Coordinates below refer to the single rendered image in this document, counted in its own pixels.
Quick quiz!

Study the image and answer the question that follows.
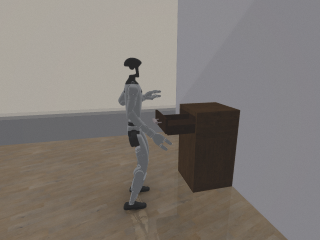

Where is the drawer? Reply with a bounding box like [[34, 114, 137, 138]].
[[155, 109, 196, 136]]

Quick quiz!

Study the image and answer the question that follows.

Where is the robot right thigh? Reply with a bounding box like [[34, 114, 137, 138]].
[[129, 131, 149, 176]]

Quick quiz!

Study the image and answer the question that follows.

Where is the robot right shin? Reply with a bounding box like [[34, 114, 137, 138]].
[[129, 170, 147, 205]]

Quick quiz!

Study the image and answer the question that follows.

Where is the right robot upper arm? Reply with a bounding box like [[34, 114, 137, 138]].
[[126, 84, 139, 119]]

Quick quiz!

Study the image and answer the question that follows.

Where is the left robot hand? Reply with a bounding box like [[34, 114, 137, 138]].
[[144, 90, 161, 100]]

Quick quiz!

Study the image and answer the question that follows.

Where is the robot right forearm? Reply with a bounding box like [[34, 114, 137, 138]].
[[128, 112, 156, 138]]

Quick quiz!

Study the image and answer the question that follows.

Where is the cabinet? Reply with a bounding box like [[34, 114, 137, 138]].
[[178, 102, 240, 193]]

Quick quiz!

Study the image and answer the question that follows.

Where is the handle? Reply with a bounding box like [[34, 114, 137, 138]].
[[152, 118, 162, 124]]

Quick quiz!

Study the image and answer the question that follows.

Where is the right robot hand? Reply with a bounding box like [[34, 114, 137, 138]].
[[152, 133, 172, 151]]

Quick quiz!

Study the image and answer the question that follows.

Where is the left robot upper arm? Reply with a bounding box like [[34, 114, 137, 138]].
[[118, 90, 125, 106]]

